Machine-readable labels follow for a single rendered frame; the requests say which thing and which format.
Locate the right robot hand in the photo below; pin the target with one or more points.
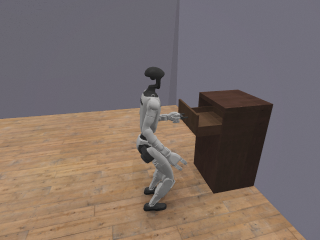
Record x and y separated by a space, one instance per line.
174 158

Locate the robot left forearm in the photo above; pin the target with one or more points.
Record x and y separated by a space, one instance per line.
163 117

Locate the left robot hand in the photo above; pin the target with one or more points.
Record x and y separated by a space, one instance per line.
174 116

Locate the left robot foot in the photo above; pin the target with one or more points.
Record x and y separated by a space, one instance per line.
147 190

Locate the cabinet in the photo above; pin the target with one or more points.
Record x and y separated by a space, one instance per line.
229 160

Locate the right robot upper arm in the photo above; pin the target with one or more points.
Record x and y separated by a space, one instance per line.
152 107

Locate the robot right forearm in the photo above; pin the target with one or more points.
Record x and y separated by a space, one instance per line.
152 139

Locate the handle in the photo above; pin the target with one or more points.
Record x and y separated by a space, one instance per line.
181 117

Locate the drawer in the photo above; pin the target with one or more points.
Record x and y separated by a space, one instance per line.
202 121

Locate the robot right thigh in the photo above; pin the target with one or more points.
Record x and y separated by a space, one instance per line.
160 162

